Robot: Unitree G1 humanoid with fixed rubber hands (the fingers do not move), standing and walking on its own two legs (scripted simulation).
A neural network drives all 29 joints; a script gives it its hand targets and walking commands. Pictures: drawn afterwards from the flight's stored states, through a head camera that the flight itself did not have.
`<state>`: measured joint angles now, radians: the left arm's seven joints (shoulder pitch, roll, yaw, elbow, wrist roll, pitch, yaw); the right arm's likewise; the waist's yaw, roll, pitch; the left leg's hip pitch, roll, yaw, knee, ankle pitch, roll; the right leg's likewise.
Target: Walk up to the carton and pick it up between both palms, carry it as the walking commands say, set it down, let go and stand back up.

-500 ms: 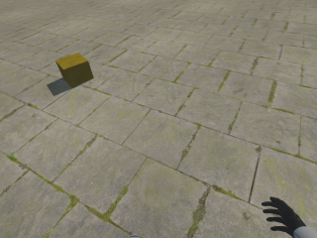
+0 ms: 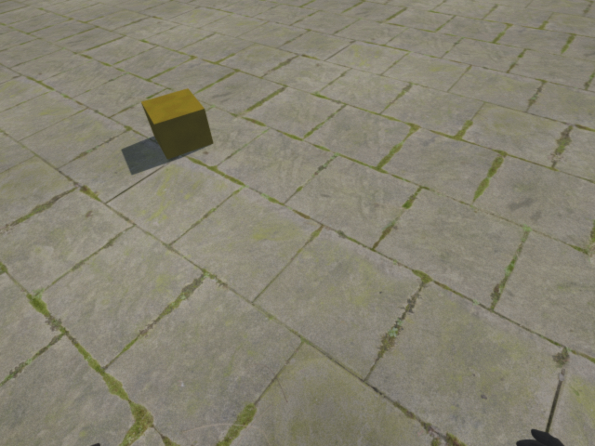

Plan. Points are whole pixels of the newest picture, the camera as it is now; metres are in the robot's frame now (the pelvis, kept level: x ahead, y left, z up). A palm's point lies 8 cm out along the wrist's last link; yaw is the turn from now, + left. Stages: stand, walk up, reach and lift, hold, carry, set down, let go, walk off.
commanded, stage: walk up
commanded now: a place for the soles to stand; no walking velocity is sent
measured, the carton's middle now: (177, 123) +1.96 +0.67 -0.64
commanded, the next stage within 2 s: none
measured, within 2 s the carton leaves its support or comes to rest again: neither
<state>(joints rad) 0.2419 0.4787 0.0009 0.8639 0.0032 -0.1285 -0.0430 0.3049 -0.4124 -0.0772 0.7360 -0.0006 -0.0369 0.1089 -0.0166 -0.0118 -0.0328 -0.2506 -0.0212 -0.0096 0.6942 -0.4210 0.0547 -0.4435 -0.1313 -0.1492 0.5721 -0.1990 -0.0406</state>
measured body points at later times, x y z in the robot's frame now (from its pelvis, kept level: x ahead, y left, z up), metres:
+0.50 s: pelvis +0.24 +0.08 +0.01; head +0.24 +0.10 +0.46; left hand +0.26 +0.41 -0.10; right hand +0.42 -0.22 -0.06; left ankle +0.29 +0.17 -0.72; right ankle +0.19 -0.10 -0.65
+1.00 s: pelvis +0.50 +0.08 +0.01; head +0.50 +0.06 +0.46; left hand +0.51 +0.41 -0.07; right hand +0.64 -0.21 -0.09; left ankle +0.42 +0.21 -0.65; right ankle +0.55 -0.01 -0.72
